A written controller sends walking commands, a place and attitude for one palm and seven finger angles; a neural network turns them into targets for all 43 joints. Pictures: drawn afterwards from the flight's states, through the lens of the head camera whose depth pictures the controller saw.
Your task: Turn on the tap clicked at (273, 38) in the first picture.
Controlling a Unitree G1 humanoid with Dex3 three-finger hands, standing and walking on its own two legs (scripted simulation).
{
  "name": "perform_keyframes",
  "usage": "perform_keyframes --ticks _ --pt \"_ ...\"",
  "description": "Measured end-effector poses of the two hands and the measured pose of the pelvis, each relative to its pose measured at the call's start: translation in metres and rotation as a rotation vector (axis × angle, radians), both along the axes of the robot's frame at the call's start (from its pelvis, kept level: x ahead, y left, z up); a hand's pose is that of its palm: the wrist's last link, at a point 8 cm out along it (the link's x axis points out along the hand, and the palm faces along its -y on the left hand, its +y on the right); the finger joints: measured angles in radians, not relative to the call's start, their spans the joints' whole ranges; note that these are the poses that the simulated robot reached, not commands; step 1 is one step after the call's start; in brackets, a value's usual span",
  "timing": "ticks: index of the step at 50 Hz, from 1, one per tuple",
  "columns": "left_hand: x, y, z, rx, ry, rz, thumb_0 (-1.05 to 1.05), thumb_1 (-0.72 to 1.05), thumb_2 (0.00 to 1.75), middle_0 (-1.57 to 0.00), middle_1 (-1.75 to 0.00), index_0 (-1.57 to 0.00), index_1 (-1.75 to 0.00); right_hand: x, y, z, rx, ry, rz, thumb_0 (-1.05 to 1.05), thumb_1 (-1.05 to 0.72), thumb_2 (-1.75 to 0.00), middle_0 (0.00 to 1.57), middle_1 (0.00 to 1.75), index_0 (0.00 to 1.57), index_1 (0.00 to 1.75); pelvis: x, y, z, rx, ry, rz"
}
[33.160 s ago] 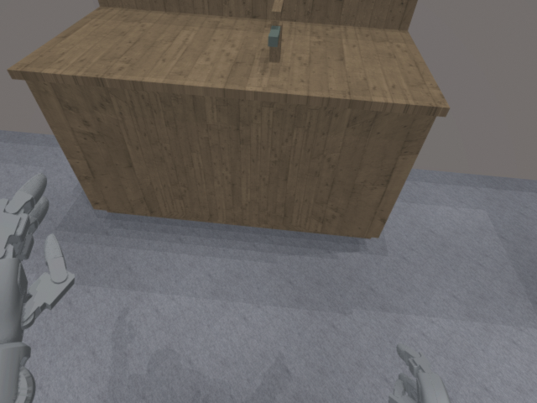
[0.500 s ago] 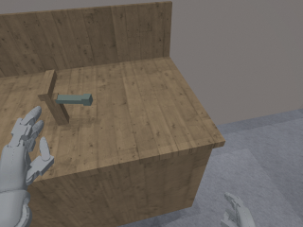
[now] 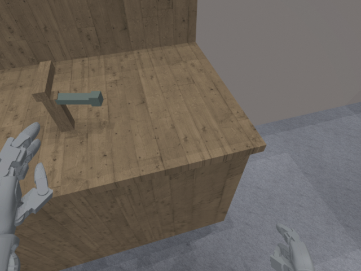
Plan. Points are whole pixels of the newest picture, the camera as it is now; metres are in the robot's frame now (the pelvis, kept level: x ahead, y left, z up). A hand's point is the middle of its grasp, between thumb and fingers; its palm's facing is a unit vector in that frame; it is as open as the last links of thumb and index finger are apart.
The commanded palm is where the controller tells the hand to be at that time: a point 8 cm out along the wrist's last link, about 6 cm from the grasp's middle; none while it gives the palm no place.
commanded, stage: step back with the hand held close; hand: left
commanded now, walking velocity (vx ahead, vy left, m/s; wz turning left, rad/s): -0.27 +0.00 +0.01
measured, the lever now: (96, 98) +0.48 +0.27 +0.11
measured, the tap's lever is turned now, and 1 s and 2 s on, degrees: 74 74 74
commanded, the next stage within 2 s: stop stepping back and stand still in 0.88 s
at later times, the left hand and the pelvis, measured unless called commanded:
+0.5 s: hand (21, 219) +0.16 +0.25 +0.16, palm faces +0.40 -0.82 -0.40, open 7.4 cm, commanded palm +0.10 +0.30 +0.18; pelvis -0.05 +0.01 -0.01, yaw +2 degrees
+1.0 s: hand out of the picture +0.05 +0.23 +0.16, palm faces +0.34 -0.86 -0.37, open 7.4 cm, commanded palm +0.00 +0.28 +0.18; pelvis -0.16 +0.00 +0.00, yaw +1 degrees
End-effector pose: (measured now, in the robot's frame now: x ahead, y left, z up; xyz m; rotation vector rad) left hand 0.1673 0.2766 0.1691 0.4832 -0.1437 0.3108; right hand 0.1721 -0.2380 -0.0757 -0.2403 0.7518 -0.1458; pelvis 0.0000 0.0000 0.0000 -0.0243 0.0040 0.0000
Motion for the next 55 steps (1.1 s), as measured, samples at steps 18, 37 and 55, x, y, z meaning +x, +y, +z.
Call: perform_keyframes --ticks 18,37,55 --pt "-0.034 0.021 0.0 0.024 -0.076 0.043 0.02 0.89 0.9 -0.21 -0.3 -0.21 -0.3 -0.045 0.025 -0.007 -0.004 0.003 0.021 0.01 -0.9 -0.89 0.21 0.3 0.2 0.3 -0.037 0.013 -0.008 -0.006 0.005 0.02" --pt "-0.09 0.041 0.004 0.017 -0.127 0.045 0.02 0.89 0.9 -0.21 -0.3 -0.21 -0.3 -0.08 0.04 0.003 -0.025 -0.012 0.05 0.01 -0.91 -0.89 0.21 0.3 0.2 0.3 -0.087 0.023 -0.007 0.011 0.017 0.035" --pt "-0.183 0.007 0.002 -0.021 -0.097 -0.019 0.02 0.89 0.9 -0.21 -0.3 -0.21 -0.3 -0.193 0.014 0.008 -0.013 -0.006 -0.001 0.01 -0.9 -0.89 0.21 0.3 0.2 0.3 -0.185 0.006 -0.003 0.041 0.041 0.037"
